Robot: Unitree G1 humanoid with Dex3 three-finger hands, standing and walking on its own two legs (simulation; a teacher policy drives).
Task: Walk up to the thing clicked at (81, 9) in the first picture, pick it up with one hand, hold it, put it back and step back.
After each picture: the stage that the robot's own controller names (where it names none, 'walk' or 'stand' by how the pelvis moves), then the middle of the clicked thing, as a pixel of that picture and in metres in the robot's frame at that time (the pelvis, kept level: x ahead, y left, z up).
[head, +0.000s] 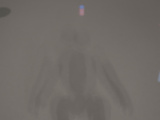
stand; (81, 10) +1.97 +0.00 -0.72
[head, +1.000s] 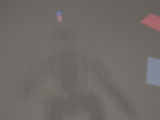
walk; (59, 16) +1.82 +0.22 -0.70
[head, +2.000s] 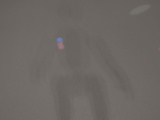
walk; (60, 43) +1.28 +0.28 -0.71
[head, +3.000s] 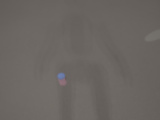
walk; (62, 79) +0.83 +0.25 -0.72
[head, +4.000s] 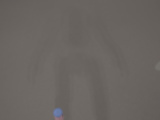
walk; (58, 115) +0.49 +0.22 -0.70
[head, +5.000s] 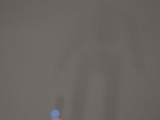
stand; (56, 116) +0.48 +0.23 -0.71
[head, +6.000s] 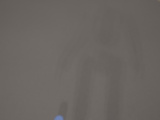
stand; out of the picture +0.46 +0.19 -0.73
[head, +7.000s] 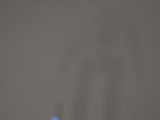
stand; out of the picture +0.46 +0.23 -0.73
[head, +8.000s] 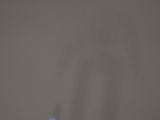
stand; out of the picture +0.45 +0.25 -0.73
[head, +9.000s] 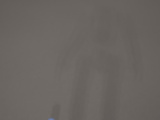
stand; out of the picture +0.44 +0.26 -0.73
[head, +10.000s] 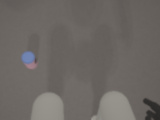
go down; (29, 60) +0.50 +0.26 -0.43
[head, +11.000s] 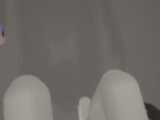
go down; out of the picture +0.52 +0.30 -0.29
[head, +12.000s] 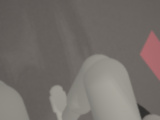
close in; out of the picture +0.49 +0.35 -0.24
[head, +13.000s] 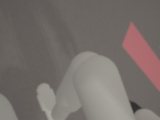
close; out of the picture +0.48 +0.36 -0.24
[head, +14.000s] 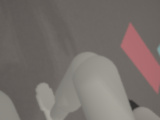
lift; out of the picture +0.47 +0.35 -0.24
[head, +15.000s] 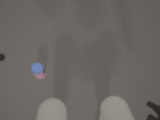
close; (38, 71) +0.49 +0.24 -0.46
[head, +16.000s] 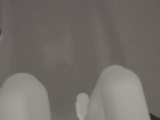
go down; out of the picture +0.50 +0.28 -0.27
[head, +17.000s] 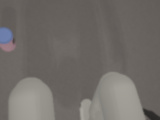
go down; (5, 40) +0.51 +0.27 -0.31
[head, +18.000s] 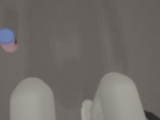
close in; (8, 41) +0.51 +0.27 -0.31
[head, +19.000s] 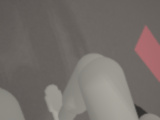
close in; out of the picture +0.48 +0.33 -0.24
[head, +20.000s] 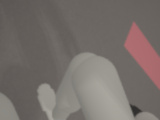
lift; out of the picture +0.47 +0.34 -0.24
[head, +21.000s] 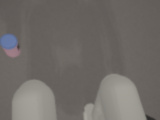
lift; (11, 46) +0.51 +0.27 -0.30
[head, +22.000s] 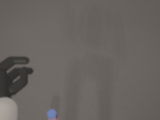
hold; (52, 116) +0.46 +0.21 -0.65
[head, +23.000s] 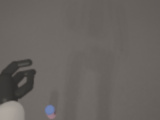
hold; (50, 112) +0.45 +0.22 -0.67
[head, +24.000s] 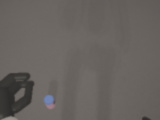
hold; (49, 102) +0.46 +0.22 -0.62
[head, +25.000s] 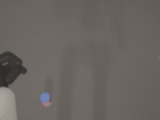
crouch; (46, 99) +0.47 +0.22 -0.63
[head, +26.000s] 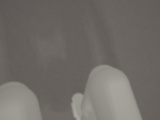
lower; out of the picture +0.51 +0.28 -0.28
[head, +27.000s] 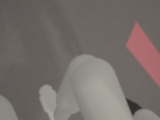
lower; out of the picture +0.48 +0.34 -0.24
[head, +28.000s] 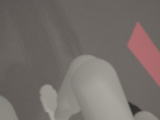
lower; out of the picture +0.48 +0.35 -0.24
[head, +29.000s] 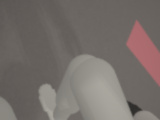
lower; out of the picture +0.48 +0.35 -0.24
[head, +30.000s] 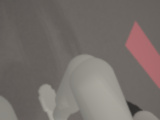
lower; out of the picture +0.48 +0.35 -0.24
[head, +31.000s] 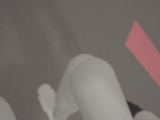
open; out of the picture +0.48 +0.34 -0.24
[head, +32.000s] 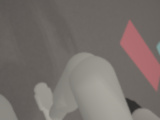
withdraw; out of the picture +0.48 +0.35 -0.24
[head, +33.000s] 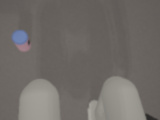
walk; (22, 41) +0.52 +0.26 -0.34
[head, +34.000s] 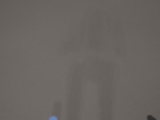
stand; out of the picture +0.45 +0.20 -0.66
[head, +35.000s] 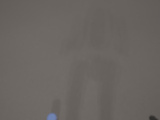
stand; out of the picture +0.46 +0.22 -0.67
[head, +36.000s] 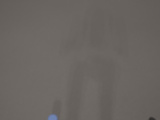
stand; out of the picture +0.45 +0.21 -0.67
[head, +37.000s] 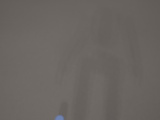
stand; out of the picture +0.46 +0.20 -0.73
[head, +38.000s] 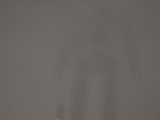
stand; out of the picture +0.44 +0.22 -0.73
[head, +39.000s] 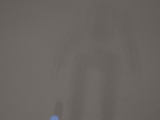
walk; out of the picture +0.44 +0.22 -0.73
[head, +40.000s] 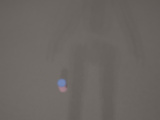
walk; (62, 85) +0.63 +0.19 -0.70
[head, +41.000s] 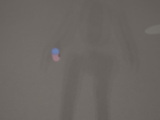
walk; (55, 54) +0.95 +0.23 -0.70
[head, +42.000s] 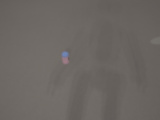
stand; (65, 58) +1.07 +0.17 -0.71
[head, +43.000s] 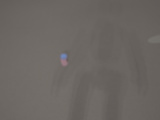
stand; (64, 59) +1.08 +0.19 -0.73
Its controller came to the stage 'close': yes
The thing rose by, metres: 0.01
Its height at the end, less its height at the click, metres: +0.00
